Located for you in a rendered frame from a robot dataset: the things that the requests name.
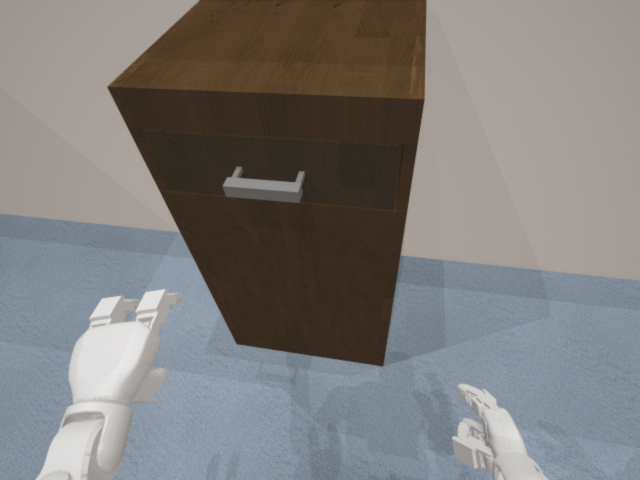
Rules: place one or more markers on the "drawer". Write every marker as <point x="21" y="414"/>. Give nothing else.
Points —
<point x="338" y="172"/>

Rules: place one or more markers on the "cabinet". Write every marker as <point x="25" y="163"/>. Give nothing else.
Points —
<point x="308" y="278"/>

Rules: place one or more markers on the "robot left hand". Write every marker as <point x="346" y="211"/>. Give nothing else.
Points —
<point x="112" y="359"/>

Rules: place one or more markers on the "robot right hand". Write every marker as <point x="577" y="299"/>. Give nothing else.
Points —
<point x="478" y="445"/>

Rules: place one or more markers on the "handle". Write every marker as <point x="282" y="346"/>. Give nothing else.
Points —
<point x="263" y="189"/>

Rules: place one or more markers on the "left robot forearm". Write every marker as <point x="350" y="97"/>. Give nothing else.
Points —
<point x="90" y="444"/>

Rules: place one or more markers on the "right robot forearm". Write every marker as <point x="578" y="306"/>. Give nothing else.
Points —
<point x="516" y="466"/>

